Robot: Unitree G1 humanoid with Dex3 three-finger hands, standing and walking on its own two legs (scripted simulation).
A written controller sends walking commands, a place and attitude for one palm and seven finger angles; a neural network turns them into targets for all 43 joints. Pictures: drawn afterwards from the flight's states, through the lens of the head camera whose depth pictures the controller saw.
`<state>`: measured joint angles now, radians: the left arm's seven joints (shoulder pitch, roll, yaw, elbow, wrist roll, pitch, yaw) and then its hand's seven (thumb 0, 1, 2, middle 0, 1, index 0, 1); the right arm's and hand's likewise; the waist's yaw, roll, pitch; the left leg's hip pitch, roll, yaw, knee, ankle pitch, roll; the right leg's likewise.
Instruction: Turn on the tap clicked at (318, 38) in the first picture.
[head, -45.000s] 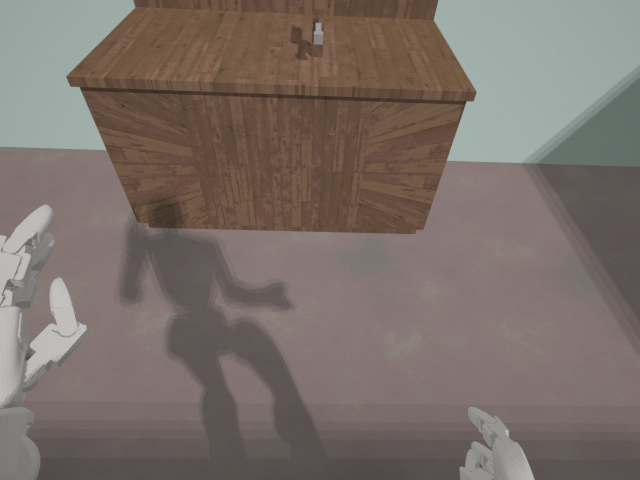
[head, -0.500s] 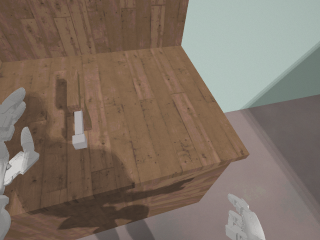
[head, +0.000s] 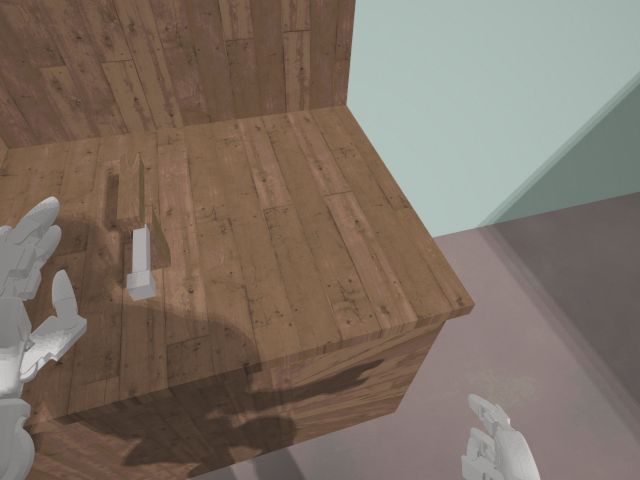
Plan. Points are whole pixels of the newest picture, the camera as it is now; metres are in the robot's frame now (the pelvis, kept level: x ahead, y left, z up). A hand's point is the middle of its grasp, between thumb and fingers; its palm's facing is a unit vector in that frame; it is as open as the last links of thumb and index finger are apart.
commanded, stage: come to a stop and stand still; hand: left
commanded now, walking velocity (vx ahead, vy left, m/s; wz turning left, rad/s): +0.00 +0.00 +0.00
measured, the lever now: (141, 285) +0.33 +0.27 +0.04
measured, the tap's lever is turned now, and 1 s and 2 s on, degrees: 0 0 0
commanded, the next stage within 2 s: look again from close up in 0.04 s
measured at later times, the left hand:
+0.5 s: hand (82, 317) +0.22 +0.25 +0.15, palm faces +0.34 -0.85 -0.40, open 7.4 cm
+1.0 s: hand (64, 362) +0.18 +0.25 +0.14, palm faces +0.52 -0.79 -0.32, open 7.4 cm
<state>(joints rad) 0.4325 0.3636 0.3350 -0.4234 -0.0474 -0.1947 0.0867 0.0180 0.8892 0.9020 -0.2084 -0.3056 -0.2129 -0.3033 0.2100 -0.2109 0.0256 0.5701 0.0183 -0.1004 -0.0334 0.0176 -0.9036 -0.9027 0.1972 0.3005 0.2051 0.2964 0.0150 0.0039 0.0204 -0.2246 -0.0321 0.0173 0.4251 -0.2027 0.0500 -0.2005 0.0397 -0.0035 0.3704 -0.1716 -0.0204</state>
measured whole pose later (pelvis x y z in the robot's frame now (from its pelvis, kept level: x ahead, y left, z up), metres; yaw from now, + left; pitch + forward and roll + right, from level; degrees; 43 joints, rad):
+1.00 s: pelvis -0.01 -0.03 -0.02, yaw +5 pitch +0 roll +0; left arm 0.34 0.34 0.33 -0.41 -0.09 -0.04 0.10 0.02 0.89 0.90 -0.21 -0.31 -0.21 -0.30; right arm 0.13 -0.24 0.05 0.65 0.00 -0.13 -0.04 0.02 -0.90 -0.90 0.20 0.30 0.21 0.30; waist 0.08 0.02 -0.03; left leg -0.38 -0.05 -0.06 0.69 -0.32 0.02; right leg -0.35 0.03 -0.08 0.68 -0.34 -0.06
